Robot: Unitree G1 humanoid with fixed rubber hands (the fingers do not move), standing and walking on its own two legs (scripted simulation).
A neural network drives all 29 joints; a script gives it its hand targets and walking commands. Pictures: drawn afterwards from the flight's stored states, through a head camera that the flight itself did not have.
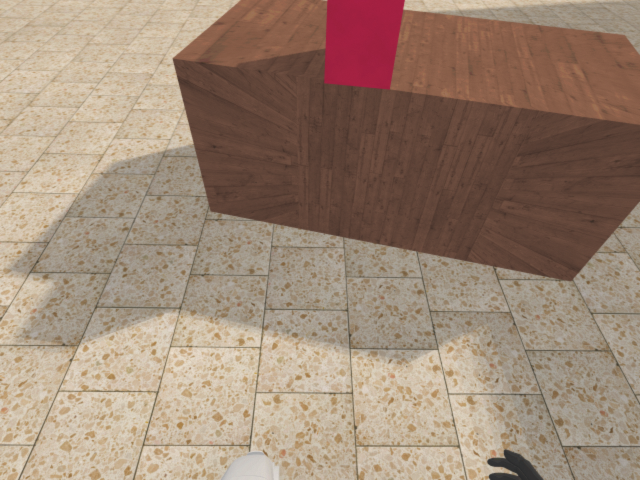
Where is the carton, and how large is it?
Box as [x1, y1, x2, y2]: [324, 0, 404, 89]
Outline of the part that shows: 327,0 324,82 389,89 404,0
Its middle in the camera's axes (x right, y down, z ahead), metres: +0.12 -0.66 +1.13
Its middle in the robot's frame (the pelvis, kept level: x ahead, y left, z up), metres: +1.29 -0.07 +0.07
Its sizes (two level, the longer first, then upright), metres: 0.269 0.194 0.287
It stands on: a pedestal, 0.67 m high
